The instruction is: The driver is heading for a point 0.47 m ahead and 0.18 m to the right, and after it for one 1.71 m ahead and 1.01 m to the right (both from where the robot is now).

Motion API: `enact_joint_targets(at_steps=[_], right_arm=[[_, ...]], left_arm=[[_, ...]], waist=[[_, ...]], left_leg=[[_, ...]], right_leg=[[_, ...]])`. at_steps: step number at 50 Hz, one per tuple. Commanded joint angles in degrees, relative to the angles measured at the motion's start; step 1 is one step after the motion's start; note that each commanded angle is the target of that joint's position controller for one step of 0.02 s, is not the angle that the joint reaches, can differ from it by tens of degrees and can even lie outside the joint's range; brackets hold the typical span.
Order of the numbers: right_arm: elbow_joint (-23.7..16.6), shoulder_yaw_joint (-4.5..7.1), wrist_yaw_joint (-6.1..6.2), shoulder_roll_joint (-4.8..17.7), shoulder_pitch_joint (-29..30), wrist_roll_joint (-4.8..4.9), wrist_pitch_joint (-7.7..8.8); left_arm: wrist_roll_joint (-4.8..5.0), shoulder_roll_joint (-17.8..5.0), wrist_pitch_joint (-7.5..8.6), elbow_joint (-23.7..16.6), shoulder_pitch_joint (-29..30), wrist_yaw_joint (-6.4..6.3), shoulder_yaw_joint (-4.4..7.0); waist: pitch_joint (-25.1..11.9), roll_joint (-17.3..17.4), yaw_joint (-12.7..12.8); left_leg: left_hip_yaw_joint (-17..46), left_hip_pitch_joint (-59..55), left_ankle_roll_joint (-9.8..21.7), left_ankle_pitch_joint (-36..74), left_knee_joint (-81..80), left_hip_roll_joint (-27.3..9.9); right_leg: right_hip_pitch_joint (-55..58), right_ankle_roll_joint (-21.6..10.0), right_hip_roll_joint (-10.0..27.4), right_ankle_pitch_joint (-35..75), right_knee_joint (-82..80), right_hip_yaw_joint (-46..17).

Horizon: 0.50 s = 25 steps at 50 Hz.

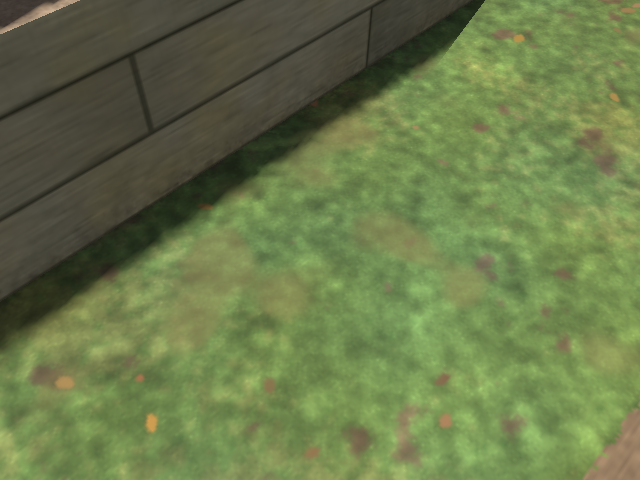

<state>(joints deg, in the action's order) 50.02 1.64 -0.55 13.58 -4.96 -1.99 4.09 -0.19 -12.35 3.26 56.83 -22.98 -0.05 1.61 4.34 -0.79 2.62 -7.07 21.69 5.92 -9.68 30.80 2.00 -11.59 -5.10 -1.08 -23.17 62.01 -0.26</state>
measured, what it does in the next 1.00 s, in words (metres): walks ahead, turning right: right foot, then left foot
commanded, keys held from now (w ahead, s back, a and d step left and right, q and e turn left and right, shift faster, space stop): w+e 0.48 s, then e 0.52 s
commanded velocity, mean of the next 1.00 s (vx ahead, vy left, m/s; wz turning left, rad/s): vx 0.34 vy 0.00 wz -0.52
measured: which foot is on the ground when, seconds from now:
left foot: down 0.00-0.48, up 0.50-0.98, down 1.00-1.00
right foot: up 0.00-0.44, down 0.46-1.00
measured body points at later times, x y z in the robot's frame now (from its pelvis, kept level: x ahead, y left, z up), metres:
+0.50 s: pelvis +0.27 -0.04 -0.01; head +0.31 -0.05 +0.43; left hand +0.50 +0.15 -0.13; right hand +0.18 -0.28 -0.16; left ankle +0.10 +0.07 -0.68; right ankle +0.34 -0.10 -0.73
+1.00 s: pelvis +0.46 -0.07 +0.00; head +0.49 -0.08 +0.45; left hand +0.64 +0.16 -0.13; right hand +0.48 -0.38 -0.10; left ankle +0.59 -0.03 -0.73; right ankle +0.35 -0.10 -0.73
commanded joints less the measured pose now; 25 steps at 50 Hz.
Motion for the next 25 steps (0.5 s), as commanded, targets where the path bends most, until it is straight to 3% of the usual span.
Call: enact_joint_targets(at_steps=[1,2,5,7,12,17,20,22,23,24,25], right_arm=[[0.8,1.48,0.48,4.7,-8.2,0.66,1.00],[1.5,1.15,0.73,3.7,-8.4,0.83,1.42],[2.9,1.41,0.87,4.6,-11.1,1.42,2.95],[3.4,1.54,1.03,4.9,-12.6,1.29,3.11],[4.7,1.23,1.36,4.5,-15.9,1.17,2.86],[6.6,1.35,2.36,5.7,-20.8,0.91,1.90],[6.5,1.89,3.09,7.8,-19.6,0.56,0.94],[5.6,2.50,2.98,9.5,-18.4,0.33,-0.13],[4.7,2.70,2.55,9.8,-17.0,0.58,-0.41],[1.9,1.71,1.89,4.9,-18.1,1.12,-0.08],[-2.2,2.09,1.09,5.3,-15.3,1.70,0.57]], left_arm=[[-0.71,-5.9,0.07,-3.0,-0.2,0.36,1.73],[-1.34,-4.9,-0.81,-2.7,-1.4,0.88,1.61],[-1.45,-3.4,-2.50,-3.8,1.4,1.86,1.75],[-1.41,-3.3,-2.93,-5.3,5.6,2.26,1.83],[-1.13,-2.3,-2.54,-9.1,15.9,2.88,1.11],[-1.67,-2.2,-2.26,-12.4,23.4,3.25,0.40],[-1.90,-3.7,-2.36,-11.8,19.2,2.91,1.14],[-1.94,-6.1,-1.96,-9.1,9.8,2.41,2.51],[-2.47,-8.4,-1.47,-6.6,1.3,1.80,3.82],[-2.89,-14.8,-1.57,-6.2,-2.1,0.87,5.77],[-1.52,-18.2,-2.16,-7.6,0.6,1.05,6.48]], waist=[[-3.2,3.1,-3.1],[-2.8,4.2,-1.7],[-1.8,3.8,-0.7],[-0.6,3.9,-1.1],[1.6,3.6,-2.9],[1.9,4.0,-5.0],[-1.4,6.4,-2.1],[-6.9,6.7,2.1],[-10.9,3.8,6.4],[-15.7,-5.7,5.6],[-18.3,-10.3,3.3]], left_leg=[[21.1,-16.4,5.1,-0.5,-20.5,-18.3],[17.1,-13.6,3.9,2.1,-21.6,-16.9],[10.5,-12.9,3.2,8.2,-23.6,-16.0],[6.6,-13.8,2.5,10.1,-24.4,-15.1],[-1.0,-16.5,0.8,18.9,-23.6,-13.0],[-4.9,-25.8,0.3,31.2,-19.6,-15.6],[-7.3,-29.8,-0.2,53.6,-9.4,-16.9],[-7.5,-28.4,0.4,56.0,6.7,-17.5],[-8.2,-20.9,-0.9,44.8,21.1,-16.3],[-8.0,-2.0,-3.3,8.1,40.8,-10.6],[2.3,16.4,-5.7,-22.5,55.2,1.6]], right_leg=[[-18.6,-0.6,5.9,6.6,6.6,-3.5],[-16.4,0.1,6.4,7.4,5.5,-3.3],[-18.8,1.2,7.1,10.2,3.8,-2.2],[-23.3,1.9,7.7,14.4,1.9,-1.4],[-26.0,2.6,6.5,23.7,-12.5,2.4],[-24.6,-0.1,3.9,21.8,-23.7,8.0],[-17.6,-3.8,-0.6,13.2,-25.2,10.5],[-6.9,-6.9,-4.0,7.9,-28.1,10.1],[5.2,-9.2,-3.3,9.0,-34.0,6.3],[20.7,-14.6,12.0,5.3,-35.4,-15.0],[28.4,-22.6,21.9,14.8,-44.5,-44.0]])
Velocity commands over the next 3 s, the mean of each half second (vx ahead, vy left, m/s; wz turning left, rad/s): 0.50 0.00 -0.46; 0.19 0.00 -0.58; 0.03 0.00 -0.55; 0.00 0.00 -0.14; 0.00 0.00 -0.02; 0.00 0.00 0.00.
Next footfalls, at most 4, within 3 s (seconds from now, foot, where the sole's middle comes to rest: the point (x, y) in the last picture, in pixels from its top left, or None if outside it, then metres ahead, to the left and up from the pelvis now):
0.46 right None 0.38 -0.11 -0.76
1.00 left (366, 400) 0.62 -0.05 -0.76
1.44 right None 0.41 -0.16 -0.76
1.84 left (349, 430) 0.55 -0.01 -0.76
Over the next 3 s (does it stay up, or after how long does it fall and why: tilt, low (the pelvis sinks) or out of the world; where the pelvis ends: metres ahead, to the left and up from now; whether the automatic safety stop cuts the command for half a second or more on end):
stays up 0.46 -0.05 0.02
